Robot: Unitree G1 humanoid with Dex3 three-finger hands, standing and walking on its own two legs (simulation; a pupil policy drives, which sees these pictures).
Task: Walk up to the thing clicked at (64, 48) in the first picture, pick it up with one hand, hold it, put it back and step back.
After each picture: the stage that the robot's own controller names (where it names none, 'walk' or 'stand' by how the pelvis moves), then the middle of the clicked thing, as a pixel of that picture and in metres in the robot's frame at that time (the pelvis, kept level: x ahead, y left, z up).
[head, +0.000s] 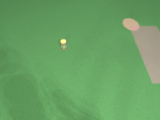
stand; (63, 44) +1.39 +0.23 -0.72
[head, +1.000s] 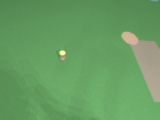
walk; (62, 56) +1.27 +0.16 -0.71
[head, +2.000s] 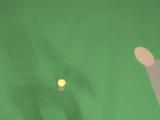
walk; (61, 86) +0.78 +0.13 -0.71
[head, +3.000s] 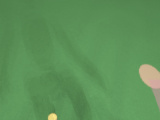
walk; out of the picture +0.50 +0.21 -0.71
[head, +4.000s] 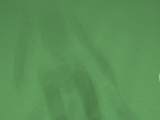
stand; out of the picture +0.40 +0.18 -0.70
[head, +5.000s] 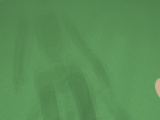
stand; out of the picture +0.35 +0.19 -0.72
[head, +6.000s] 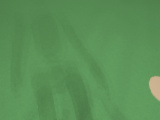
stand; out of the picture +0.37 +0.20 -0.73
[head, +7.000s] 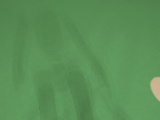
stand; out of the picture +0.36 +0.20 -0.73
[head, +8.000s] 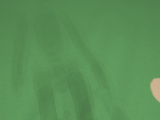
stand; out of the picture +0.36 +0.20 -0.73
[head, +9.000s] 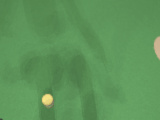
go down; (48, 101) +0.40 +0.18 -0.57
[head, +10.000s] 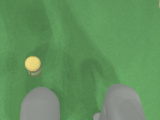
go down; (33, 67) +0.46 +0.20 -0.32
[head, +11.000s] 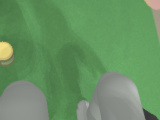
close in; (4, 55) +0.45 +0.22 -0.27
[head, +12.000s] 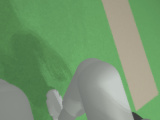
close; out of the picture +0.45 +0.25 -0.23
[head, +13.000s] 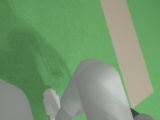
lift; out of the picture +0.43 +0.25 -0.23
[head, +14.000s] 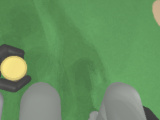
lift; (15, 71) +0.35 +0.23 -0.08
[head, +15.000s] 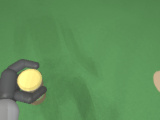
hold; (33, 88) +0.33 +0.17 +0.06
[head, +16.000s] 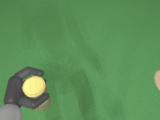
hold; (38, 94) +0.32 +0.17 +0.01
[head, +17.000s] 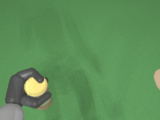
hold; (39, 93) +0.32 +0.16 +0.01
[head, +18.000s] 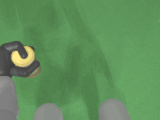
crouch; (27, 63) +0.42 +0.18 -0.08
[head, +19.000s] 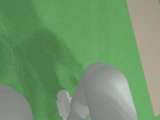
lower; out of the picture +0.44 +0.24 -0.22
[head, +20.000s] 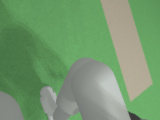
lower; out of the picture +0.45 +0.27 -0.24
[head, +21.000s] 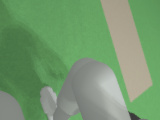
lower; out of the picture +0.45 +0.27 -0.24
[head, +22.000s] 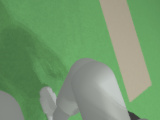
lower; out of the picture +0.45 +0.27 -0.24
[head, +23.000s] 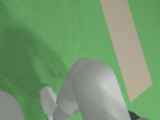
loosen; out of the picture +0.45 +0.27 -0.24
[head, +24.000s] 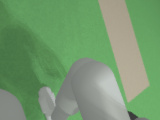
open; out of the picture +0.45 +0.26 -0.24
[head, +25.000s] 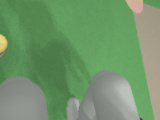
stand; out of the picture +0.45 +0.23 -0.27
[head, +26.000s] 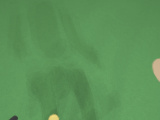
stand; out of the picture +0.39 +0.16 -0.62
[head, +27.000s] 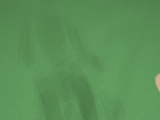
stand; out of the picture +0.39 +0.17 -0.67
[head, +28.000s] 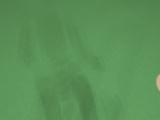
stand; out of the picture +0.39 +0.16 -0.67
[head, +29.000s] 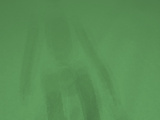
stand; out of the picture +0.41 +0.16 -0.72
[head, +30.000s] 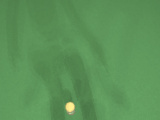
walk; (70, 108) +0.43 +0.11 -0.71
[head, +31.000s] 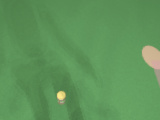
walk; (61, 98) +0.56 +0.11 -0.70
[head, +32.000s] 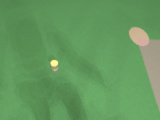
walk; (54, 66) +0.87 +0.23 -0.70
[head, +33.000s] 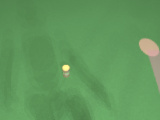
stand; (66, 71) +0.96 +0.17 -0.71
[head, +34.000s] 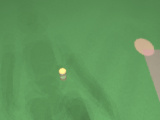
stand; (62, 74) +0.96 +0.21 -0.73
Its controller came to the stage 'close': yes
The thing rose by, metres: 0.72
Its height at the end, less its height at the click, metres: +0.00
